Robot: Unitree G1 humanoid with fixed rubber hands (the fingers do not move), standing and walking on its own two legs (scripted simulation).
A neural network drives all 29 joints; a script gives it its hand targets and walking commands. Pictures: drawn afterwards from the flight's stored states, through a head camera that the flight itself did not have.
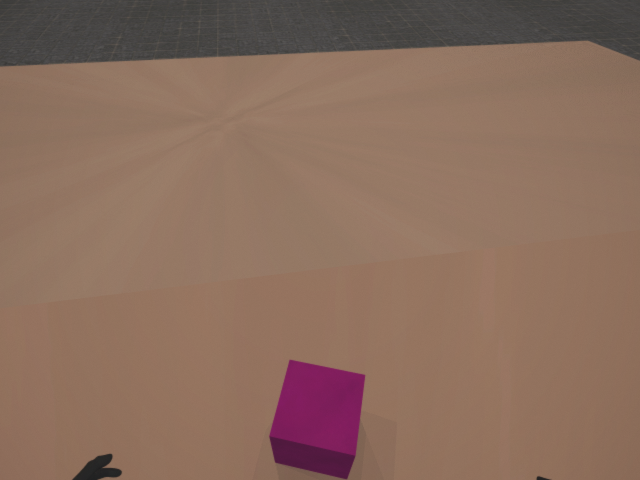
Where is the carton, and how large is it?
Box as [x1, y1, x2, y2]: [269, 360, 364, 478]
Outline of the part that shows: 289,360 269,435 275,462 346,478 355,455 364,375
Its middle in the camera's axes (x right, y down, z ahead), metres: +0.00 +0.50 +1.08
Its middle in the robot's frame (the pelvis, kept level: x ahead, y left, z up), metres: +0.41 -0.01 -0.66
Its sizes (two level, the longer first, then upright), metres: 0.210 0.200 0.250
